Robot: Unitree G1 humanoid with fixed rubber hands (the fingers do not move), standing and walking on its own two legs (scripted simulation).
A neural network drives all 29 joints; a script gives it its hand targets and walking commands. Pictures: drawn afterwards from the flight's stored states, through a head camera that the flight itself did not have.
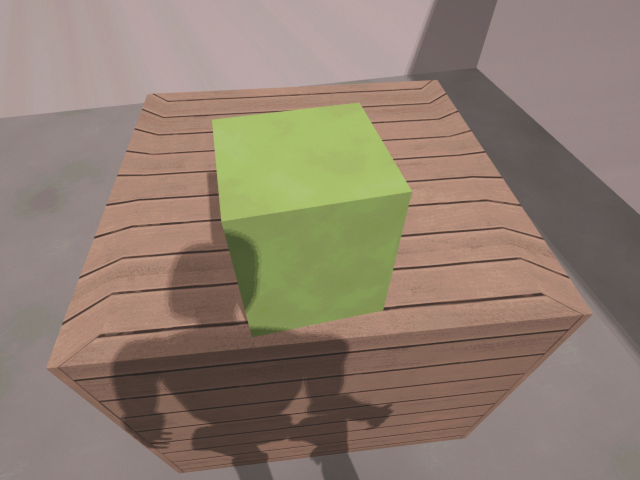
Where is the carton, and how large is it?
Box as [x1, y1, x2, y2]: [212, 103, 411, 336]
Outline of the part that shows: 359,103 212,120 221,221 252,336 382,310 411,190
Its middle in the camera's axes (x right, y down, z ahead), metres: -0.02 -0.03 +0.57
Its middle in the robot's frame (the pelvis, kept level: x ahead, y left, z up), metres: +0.46 +0.02 +0.07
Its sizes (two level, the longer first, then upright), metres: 0.210 0.200 0.250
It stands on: a pedestal, 0.71 m high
